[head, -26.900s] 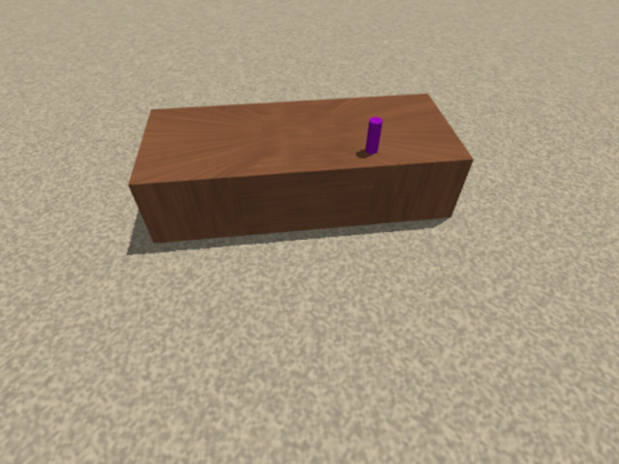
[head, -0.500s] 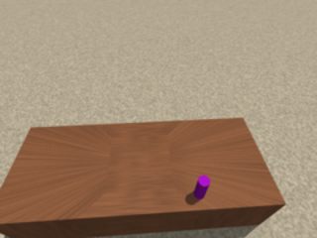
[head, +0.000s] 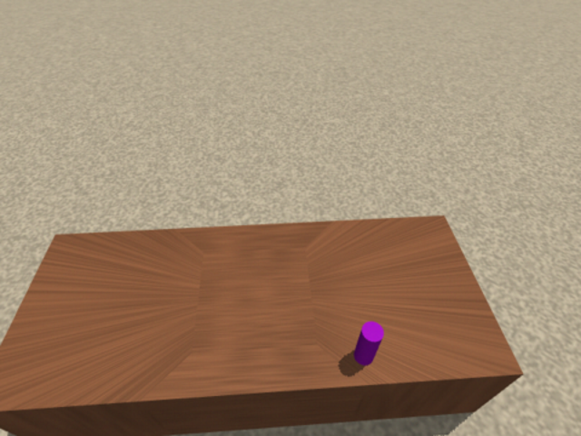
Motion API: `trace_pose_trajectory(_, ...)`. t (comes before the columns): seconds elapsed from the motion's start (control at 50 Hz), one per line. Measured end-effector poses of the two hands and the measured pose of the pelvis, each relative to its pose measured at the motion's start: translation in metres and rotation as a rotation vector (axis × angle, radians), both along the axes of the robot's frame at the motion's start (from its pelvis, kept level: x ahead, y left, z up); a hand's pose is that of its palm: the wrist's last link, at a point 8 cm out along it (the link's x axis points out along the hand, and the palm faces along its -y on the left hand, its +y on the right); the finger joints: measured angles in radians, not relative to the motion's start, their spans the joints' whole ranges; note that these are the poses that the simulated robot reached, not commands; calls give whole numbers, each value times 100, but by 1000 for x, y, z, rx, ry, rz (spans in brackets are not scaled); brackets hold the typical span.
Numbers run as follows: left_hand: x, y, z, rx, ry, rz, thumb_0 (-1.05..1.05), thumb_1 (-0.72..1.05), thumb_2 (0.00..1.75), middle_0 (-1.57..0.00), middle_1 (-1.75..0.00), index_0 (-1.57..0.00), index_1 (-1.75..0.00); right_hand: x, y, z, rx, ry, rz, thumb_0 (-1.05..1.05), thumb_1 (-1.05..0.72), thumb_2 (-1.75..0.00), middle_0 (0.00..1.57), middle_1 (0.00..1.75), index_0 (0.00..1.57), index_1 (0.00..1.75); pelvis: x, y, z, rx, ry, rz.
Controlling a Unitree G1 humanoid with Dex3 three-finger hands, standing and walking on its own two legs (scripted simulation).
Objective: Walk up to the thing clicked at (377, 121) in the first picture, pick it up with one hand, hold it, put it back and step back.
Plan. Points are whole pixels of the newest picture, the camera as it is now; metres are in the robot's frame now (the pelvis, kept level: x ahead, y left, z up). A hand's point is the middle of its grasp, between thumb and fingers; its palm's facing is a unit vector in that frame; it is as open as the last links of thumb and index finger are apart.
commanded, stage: stand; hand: right
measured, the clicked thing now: (367, 344) +0.43 -0.18 -0.38
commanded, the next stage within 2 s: step back in 1.10 s
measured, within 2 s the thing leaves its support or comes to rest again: neither
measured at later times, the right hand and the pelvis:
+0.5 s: hand out of the picture +0.06 -0.25 -0.16, palm faces -0.02 +0.94 -0.34, open 7.4 cm; pelvis +0.00 +0.00 +0.00, yaw +0 degrees
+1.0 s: hand out of the picture +0.06 -0.26 -0.16, palm faces -0.01 +0.94 -0.34, open 7.4 cm; pelvis +0.00 +0.00 +0.00, yaw +0 degrees
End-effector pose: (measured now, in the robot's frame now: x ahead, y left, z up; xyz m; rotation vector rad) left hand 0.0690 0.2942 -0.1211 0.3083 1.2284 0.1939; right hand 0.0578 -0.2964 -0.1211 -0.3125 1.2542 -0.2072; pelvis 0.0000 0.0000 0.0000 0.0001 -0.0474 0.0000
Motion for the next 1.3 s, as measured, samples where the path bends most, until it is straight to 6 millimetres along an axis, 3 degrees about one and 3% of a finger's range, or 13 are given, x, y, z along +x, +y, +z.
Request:
trace_pose_trajectory(1.1, 0, 0, 1, 5, 3, -8, 1, 90, 90, -20, -30, -20, -30, -4, -3, 0, 2, 7, -6, 1, -90, -90, 20, 30, 20, 30, 0, -2, 0, 1, 4, -4)
trace_pose_trajectory(1.22, -1, 11, -2, 20, -15, 15, 1, 90, 90, -20, -30, -20, -30, -4, -7, -4, -11, 10, -14, 1, -90, -90, 20, 30, 20, 30, -16, 2, -7, -6, 15, -8)
trace_pose_trajectory(1.3, 0, 27, -6, 38, -29, -19, 1, 90, 90, -21, -30, -20, -30, -10, -6, -3, -42, 1, -17, 1, -90, -90, 20, 30, 20, 30, -33, 15, -12, 0, 21, -16)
